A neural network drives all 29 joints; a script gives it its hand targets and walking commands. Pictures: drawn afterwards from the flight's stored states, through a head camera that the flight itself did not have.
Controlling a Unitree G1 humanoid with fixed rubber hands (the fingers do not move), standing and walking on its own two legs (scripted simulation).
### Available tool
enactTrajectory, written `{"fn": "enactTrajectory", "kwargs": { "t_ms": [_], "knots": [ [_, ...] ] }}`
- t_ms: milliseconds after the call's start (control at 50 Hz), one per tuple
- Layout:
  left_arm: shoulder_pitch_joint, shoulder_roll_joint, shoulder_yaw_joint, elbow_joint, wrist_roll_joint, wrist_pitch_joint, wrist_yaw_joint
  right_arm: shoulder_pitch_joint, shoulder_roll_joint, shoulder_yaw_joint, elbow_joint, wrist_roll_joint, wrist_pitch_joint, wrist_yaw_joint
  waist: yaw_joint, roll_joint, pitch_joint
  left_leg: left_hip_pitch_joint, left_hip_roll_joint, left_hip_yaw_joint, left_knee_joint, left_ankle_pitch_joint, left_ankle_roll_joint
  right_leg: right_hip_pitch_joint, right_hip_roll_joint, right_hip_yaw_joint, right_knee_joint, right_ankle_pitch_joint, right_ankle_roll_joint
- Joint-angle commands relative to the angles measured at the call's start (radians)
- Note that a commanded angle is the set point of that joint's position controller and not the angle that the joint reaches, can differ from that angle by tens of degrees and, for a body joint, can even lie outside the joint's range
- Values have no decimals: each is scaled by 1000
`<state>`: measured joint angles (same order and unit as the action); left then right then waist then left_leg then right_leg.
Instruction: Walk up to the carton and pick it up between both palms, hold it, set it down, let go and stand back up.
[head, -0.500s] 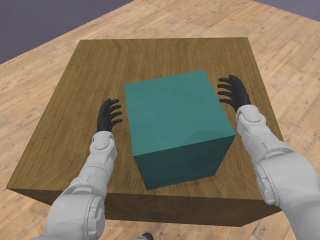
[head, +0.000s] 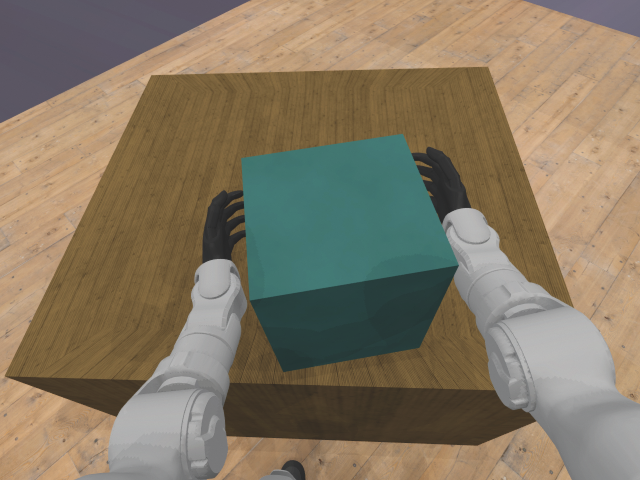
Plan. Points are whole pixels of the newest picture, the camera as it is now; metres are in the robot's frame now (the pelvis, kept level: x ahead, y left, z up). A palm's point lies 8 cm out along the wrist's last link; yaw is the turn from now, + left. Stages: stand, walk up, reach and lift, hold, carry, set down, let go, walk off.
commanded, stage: reach and lift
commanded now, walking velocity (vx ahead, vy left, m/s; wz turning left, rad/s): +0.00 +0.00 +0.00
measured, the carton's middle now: (338, 261) +0.39 +0.05 +0.00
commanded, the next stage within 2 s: none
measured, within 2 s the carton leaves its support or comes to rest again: leaves its support in 1.70 s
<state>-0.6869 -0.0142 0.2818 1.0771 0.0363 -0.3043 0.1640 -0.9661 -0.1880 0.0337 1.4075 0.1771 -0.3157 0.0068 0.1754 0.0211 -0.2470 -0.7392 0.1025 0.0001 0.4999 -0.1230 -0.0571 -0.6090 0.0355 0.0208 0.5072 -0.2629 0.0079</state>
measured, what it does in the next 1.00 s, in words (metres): stands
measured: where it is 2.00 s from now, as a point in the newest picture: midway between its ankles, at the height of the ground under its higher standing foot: outside the picture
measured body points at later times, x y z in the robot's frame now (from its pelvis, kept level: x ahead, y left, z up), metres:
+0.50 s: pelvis +0.01 +0.00 +0.01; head +0.07 +0.01 +0.46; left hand +0.38 +0.21 +0.04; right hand +0.46 -0.08 +0.06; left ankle +0.05 +0.15 -0.73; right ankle -0.03 -0.13 -0.73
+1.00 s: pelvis +0.02 +0.00 +0.02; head +0.08 +0.01 +0.47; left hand +0.37 +0.21 +0.04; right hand +0.46 -0.09 +0.06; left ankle +0.05 +0.15 -0.73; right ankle -0.03 -0.13 -0.73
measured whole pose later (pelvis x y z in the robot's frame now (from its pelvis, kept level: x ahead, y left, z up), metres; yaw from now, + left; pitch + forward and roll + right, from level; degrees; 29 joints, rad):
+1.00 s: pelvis +0.02 +0.00 +0.02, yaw +1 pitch +13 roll -1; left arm -0.53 -0.15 0.52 0.79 0.39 -0.26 0.10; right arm -0.79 -0.02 -0.47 1.20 -0.35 -0.36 0.01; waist 0.12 -0.03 -0.11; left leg -0.44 0.09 0.01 0.28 -0.06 -0.06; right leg -0.30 0.02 0.02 0.28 -0.19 0.00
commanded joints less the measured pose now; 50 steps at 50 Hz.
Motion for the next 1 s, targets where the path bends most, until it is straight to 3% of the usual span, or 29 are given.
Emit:
{"fn": "enactTrajectory", "kwargs": {
  "t_ms": [0,20,40,80,140,180,200,220,240,340,440,480,500,520,560,580,600,640,660,700,720,760,780,800,840,860,920,960,980],
  "knots": [
    [-358,-18,-8,-160,79,-12,-6,-374,-6,-99,-101,-75,-28,-25,-36,-52,-438,509,-75,84,55,371,-7,92,44,-65,-91,212,23],
    [-343,-32,-16,-187,92,-7,1,-359,-4,-128,-110,-100,-29,-29,-54,-34,-455,539,-73,77,48,372,-11,72,48,-72,-93,231,16],
    [-319,-46,-10,-180,99,-4,1,-360,12,-133,-143,-103,-36,-28,-32,-44,-474,565,-72,81,60,411,-13,80,52,-73,-102,230,14],
    [-331,-80,-23,-215,102,-10,3,-365,25,-165,-163,-125,-53,-27,-42,-29,-486,606,-68,79,56,447,-18,66,55,-82,-114,239,9],
    [-299,-87,1,-222,135,0,8,-351,43,-161,-171,-147,-54,-29,-29,-47,-486,615,-74,82,62,524,-15,133,60,-84,-105,344,17],
    [-319,-89,11,-236,144,1,5,-361,68,-159,-213,-147,-45,-24,-12,-56,-443,588,-78,91,39,456,-2,149,47,-73,-118,287,24],
    [-292,-99,17,-247,168,10,12,-329,59,-172,-176,-153,-41,-21,-20,-31,-425,606,-77,88,32,450,-7,149,52,-80,-125,260,15],
    [-300,-114,5,-237,169,9,5,-338,74,-192,-187,-181,-37,-17,-24,-54,-391,608,-71,85,16,418,-2,134,45,-78,-139,220,11],
    [-284,-118,17,-242,177,13,3,-319,92,-185,-199,-181,-36,-14,-14,-46,-407,607,-77,88,20,452,-2,155,44,-78,-134,257,9],
    [-302,-175,35,-245,207,4,-18,-310,172,-232,-227,-260,-46,-4,-34,-73,-367,611,-78,99,-10,406,7,166,32,-80,-155,227,16],
    [-286,-254,25,-280,256,0,-30,-278,249,-290,-214,-343,-50,18,-39,-46,-379,647,-81,102,-23,449,4,165,30,-97,-174,244,4],
    [-304,-308,32,-289,289,0,-49,-294,327,-305,-230,-380,-61,33,-31,-47,-407,666,-86,110,-22,478,10,190,26,-95,-189,251,2],
    [-314,-364,14,-269,302,3,-71,-285,393,-325,-215,-420,-61,45,-51,-40,-365,674,-85,112,-34,476,12,178,25,-100,-193,246,2],
    [-322,-410,12,-283,327,0,-85,-296,447,-318,-227,-452,-68,56,-33,-41,-367,671,-90,111,-38,493,12,205,22,-107,-191,264,2],
    [-325,-542,-10,-241,357,-2,-135,-291,614,-305,-252,-521,-91,82,-43,-83,-337,676,-93,116,-40,508,22,250,12,-104,-193,340,11],
    [-308,-572,-44,-251,363,3,-132,-253,626,-322,-201,-543,-93,83,-70,-43,-346,706,-90,116,-52,541,15,239,21,-116,-195,376,5],
    [-308,-551,-22,-219,374,8,-145,-246,639,-332,-199,-565,-93,86,-63,-77,-309,685,-92,124,-64,496,22,256,16,-111,-210,359,13],
    [-290,-571,-35,-245,369,3,-149,-210,663,-325,-201,-583,-104,93,-63,-55,-314,708,-86,131,-73,527,15,267,21,-117,-212,373,12],
    [-276,-578,-23,-245,383,6,-146,-226,659,-324,-202,-582,-107,95,-39,-55,-287,699,-85,127,-85,527,14,276,26,-116,-217,351,5],
    [-270,-571,-23,-236,393,10,-145,-208,656,-324,-179,-593,-108,96,-39,-44,-273,700,-84,139,-87,536,14,284,27,-115,-219,386,8],
    [-260,-572,-31,-230,399,24,-147,-180,654,-339,-175,-596,-104,96,-60,-41,-234,693,-84,143,-97,501,15,294,23,-118,-225,369,11],
    [-249,-584,-28,-233,397,27,-153,-183,681,-329,-191,-589,-105,93,-50,-47,-222,678,-88,146,-110,467,21,305,21,-113,-230,355,14],
    [-240,-562,10,-222,408,30,-157,-175,698,-308,-178,-581,-97,96,-21,-56,-175,630,-93,155,-121,436,32,347,11,-95,-228,347,18],
    [-252,-594,-22,-262,399,31,-157,-167,689,-337,-174,-598,-100,96,-48,-43,-210,660,-86,151,-127,456,25,309,15,-103,-237,345,17],
    [-251,-606,-36,-270,378,28,-156,-175,681,-318,-194,-589,-108,97,-49,-51,-238,666,-86,147,-114,499,24,309,24,-109,-235,369,15],
    [-221,-602,-50,-283,377,23,-148,-174,682,-287,-216,-571,-114,101,-26,-39,-287,700,-79,145,-110,534,17,327,27,-112,-230,408,12],
    [-228,-597,-60,-265,378,27,-152,-164,697,-297,-193,-580,-110,92,-54,-47,-257,679,-89,150,-114,508,19,351,21,-108,-232,423,17],
    [-202,-608,-39,-261,395,35,-157,-150,697,-295,-202,-583,-110,90,-36,-41,-219,687,-86,154,-123,490,25,344,18,-109,-245,380,11],
    [-207,-595,-40,-251,394,44,-160,-143,685,-322,-192,-587,-102,89,-49,-44,-190,696,-85,147,-130,473,27,322,19,-111,-253,348,12]
  ]
}}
